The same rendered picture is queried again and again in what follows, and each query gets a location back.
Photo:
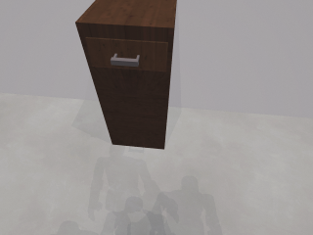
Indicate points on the cabinet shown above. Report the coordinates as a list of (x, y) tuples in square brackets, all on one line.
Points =
[(134, 102)]

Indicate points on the handle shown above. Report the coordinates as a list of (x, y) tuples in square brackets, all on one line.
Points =
[(127, 62)]

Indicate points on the drawer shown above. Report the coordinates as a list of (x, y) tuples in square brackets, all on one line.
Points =
[(153, 54)]

